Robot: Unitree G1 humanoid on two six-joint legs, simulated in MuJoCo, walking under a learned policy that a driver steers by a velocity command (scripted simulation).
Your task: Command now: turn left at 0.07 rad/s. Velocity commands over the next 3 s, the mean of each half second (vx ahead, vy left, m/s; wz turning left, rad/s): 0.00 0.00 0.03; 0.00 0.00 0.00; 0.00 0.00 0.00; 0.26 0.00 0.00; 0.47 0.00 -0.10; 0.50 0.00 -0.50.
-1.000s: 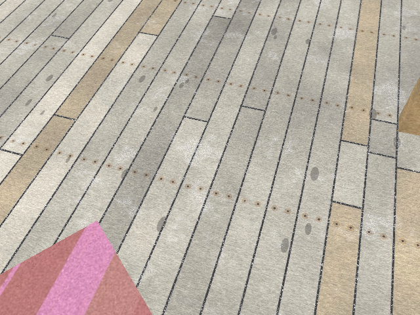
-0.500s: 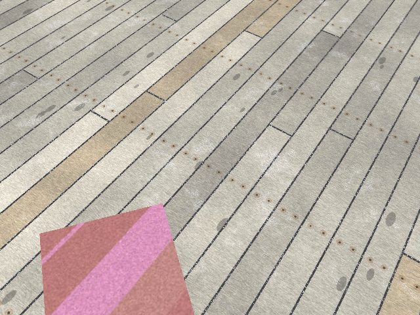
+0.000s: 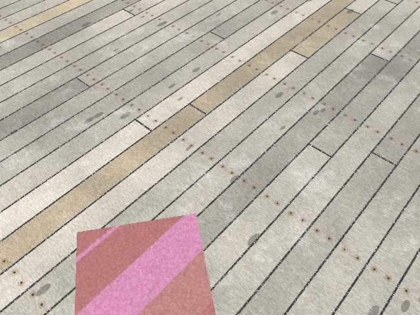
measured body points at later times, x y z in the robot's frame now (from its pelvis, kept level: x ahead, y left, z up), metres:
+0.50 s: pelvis +0.00 +0.02 +0.00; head +0.01 +0.02 +0.45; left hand +0.06 +0.29 -0.14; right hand +0.09 -0.24 -0.13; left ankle -0.02 +0.13 -0.74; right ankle +0.00 -0.14 -0.74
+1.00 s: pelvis +0.00 +0.01 +0.00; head +0.01 +0.01 +0.45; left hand +0.03 +0.27 -0.15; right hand +0.04 -0.24 -0.15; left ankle -0.02 +0.13 -0.74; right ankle +0.00 -0.14 -0.74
